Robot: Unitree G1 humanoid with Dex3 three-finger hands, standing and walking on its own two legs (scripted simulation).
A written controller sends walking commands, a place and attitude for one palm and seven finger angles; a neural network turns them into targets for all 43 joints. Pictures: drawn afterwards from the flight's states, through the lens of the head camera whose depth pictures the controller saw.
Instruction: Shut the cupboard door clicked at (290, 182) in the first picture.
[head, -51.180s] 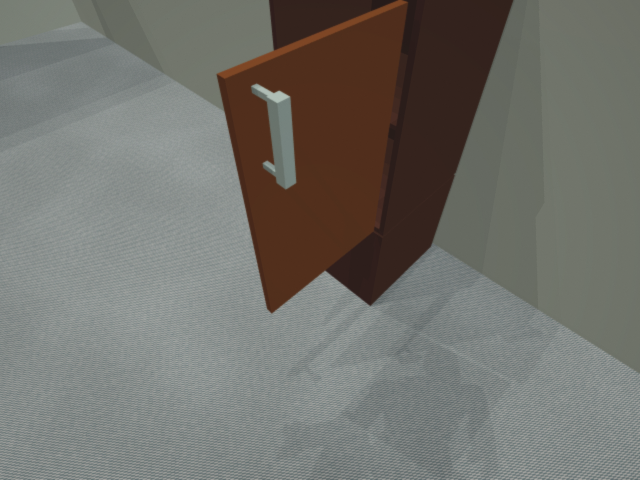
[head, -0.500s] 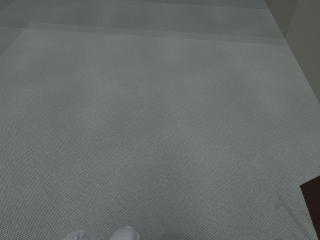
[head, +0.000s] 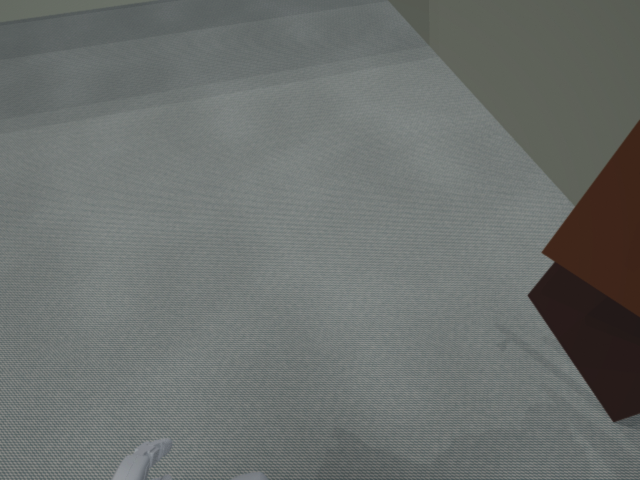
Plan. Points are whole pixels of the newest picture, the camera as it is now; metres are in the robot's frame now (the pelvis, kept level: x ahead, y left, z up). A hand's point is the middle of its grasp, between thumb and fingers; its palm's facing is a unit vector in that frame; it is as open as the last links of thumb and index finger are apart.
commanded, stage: turn to face it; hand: left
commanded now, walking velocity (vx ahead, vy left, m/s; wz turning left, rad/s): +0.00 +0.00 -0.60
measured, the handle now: out of the picture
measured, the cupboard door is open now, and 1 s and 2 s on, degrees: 26 26 26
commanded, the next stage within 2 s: take the last steps up to it in 1.26 s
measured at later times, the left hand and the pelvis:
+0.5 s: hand (198, 450) +0.18 +0.20 -0.15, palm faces -0.24 -0.95 -0.21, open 7.4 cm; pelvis +0.03 +0.01 +0.02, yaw -17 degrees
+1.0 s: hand (252, 408) +0.24 +0.13 -0.16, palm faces -0.50 -0.84 -0.22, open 7.4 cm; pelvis +0.06 -0.01 +0.01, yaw -33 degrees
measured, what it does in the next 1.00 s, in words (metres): steps on the spot, turning right: left foot, then right foot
